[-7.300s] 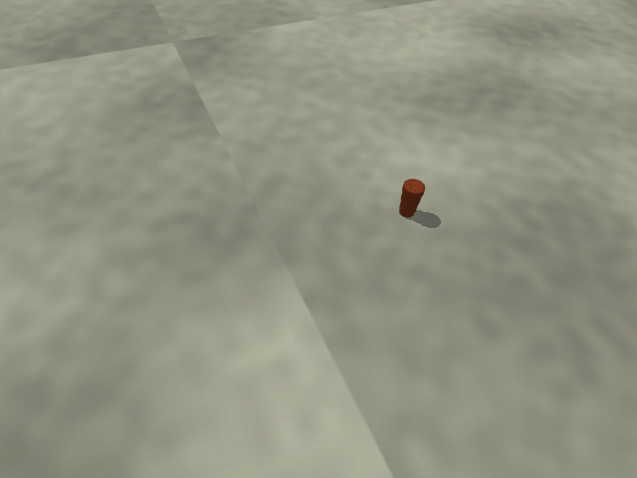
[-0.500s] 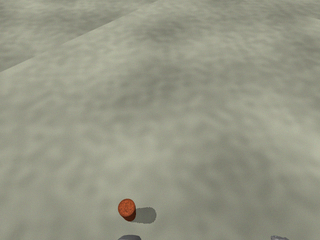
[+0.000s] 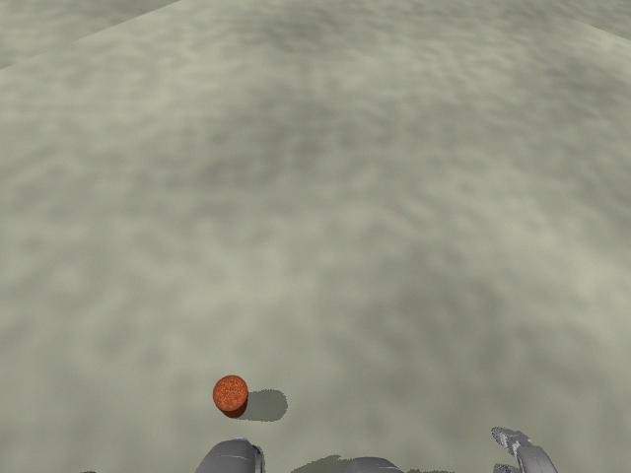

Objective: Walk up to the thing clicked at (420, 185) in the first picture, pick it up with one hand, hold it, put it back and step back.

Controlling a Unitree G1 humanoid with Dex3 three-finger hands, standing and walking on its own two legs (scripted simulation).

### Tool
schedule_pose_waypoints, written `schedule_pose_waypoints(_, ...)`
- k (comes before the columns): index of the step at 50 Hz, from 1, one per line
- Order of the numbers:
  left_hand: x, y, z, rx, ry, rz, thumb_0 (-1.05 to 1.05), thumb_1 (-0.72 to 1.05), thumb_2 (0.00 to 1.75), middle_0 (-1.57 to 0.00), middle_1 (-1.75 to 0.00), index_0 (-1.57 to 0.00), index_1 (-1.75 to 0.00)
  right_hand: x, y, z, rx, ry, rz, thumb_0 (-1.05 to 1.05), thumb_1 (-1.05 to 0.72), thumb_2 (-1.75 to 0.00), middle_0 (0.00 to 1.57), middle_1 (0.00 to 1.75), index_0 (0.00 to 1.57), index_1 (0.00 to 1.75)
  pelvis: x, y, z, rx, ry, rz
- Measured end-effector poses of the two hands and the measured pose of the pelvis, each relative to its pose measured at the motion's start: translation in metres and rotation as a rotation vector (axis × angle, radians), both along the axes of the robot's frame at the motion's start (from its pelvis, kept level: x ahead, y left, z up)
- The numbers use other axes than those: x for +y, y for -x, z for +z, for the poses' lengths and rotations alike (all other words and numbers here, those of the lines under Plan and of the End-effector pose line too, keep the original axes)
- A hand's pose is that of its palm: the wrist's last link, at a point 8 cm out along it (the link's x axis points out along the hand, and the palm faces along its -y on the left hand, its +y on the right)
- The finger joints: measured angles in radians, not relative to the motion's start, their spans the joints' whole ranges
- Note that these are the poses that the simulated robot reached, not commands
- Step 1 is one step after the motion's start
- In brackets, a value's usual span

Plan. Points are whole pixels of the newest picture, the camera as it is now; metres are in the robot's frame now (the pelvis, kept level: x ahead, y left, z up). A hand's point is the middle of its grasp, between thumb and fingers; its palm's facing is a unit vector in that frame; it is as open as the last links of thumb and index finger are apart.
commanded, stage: walk up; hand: left
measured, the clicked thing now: (232, 399) +0.34 +0.17 -0.68
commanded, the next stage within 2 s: none
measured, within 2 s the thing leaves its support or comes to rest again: neither
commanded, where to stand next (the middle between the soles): +0.02 -0.03 m, yaw +1 degrees
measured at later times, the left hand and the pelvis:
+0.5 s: hand out of the picture +0.04 +0.25 -0.15, palm faces +0.03 -0.94 -0.35, open 7.4 cm; pelvis -0.04 -0.01 +0.00, yaw +3 degrees
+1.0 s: hand out of the picture +0.01 +0.23 -0.13, palm faces +0.05 -0.93 -0.36, open 7.4 cm; pelvis -0.05 -0.03 +0.02, yaw +3 degrees
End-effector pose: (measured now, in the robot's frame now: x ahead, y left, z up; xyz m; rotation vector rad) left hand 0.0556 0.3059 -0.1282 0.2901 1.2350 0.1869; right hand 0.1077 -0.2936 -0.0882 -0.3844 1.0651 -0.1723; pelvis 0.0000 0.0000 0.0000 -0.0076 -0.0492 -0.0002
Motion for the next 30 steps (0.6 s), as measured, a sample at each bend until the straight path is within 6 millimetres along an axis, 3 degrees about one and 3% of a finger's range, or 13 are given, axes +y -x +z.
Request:
schedule_pose_waypoints(7,-0.008,0.035,0.011,0.064,-0.058,0.025,0.0,0.91,0.9,-0.21,-0.3,-0.21,-0.3,-0.033,0.001,-0.012,-0.017,0.003,-0.04,0.0,-0.9,-0.9,0.21,0.3,0.21,0.3,-0.016,0.01,-0.005,0.001,0.021,-0.003)
schedule_pose_waypoints(12,-0.009,0.055,0.024,0.092,-0.096,0.024,0.01,0.91,0.9,-0.21,-0.3,-0.21,-0.3,-0.04,0.015,-0.017,0.04,-0.003,-0.053,0.0,-0.9,-0.9,0.21,0.3,0.21,0.3,-0.02,0.023,0.0,0.012,-0.033,-0.011)
schedule_pose_waypoints(17,-0.006,0.045,0.025,0.037,-0.106,-0.001,0.01,0.91,0.9,-0.21,-0.3,-0.21,-0.3,-0.033,0.04,-0.023,0.09,-0.007,-0.038,0.0,-0.9,-0.9,0.2,0.3,0.21,0.3,-0.016,0.035,0.0,0.048,-0.021,0.009)
schedule_pose_waypoints(23,-0.009,0.027,0.016,-0.077,-0.057,0.025,0.01,0.91,0.9,-0.2,-0.3,-0.2,-0.3,-0.01,0.067,-0.024,0.13,-0.017,0.005,0.01,-0.9,-0.9,0.2,0.3,0.21,0.3,-0.013,0.042,-0.002,0.017,-0.049,0.034)
schedule_pose_waypoints(30,-0.026,0.018,0.02,-0.138,-0.016,0.004,0.01,0.91,0.9,-0.21,-0.3,-0.2,-0.3,-0.011,0.069,-0.015,0.059,-0.044,0.003,0.01,-0.9,-0.9,0.21,0.3,0.21,0.3,-0.021,0.046,0.004,-0.009,-0.012,0.036)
